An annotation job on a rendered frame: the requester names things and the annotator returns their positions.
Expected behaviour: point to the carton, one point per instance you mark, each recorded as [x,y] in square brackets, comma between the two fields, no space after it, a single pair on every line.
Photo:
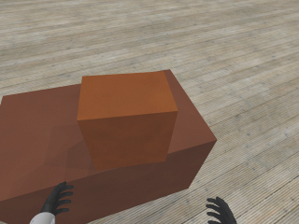
[126,119]

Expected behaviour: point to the robot left hand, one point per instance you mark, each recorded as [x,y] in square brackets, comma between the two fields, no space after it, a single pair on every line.
[53,202]

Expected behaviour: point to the robot right hand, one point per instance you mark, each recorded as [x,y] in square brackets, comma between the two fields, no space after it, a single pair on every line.
[225,215]

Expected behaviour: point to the pedestal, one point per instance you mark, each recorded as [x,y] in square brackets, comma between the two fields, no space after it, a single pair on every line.
[41,146]

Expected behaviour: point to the robot left forearm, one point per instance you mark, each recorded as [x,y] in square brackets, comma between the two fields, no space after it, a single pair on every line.
[43,218]

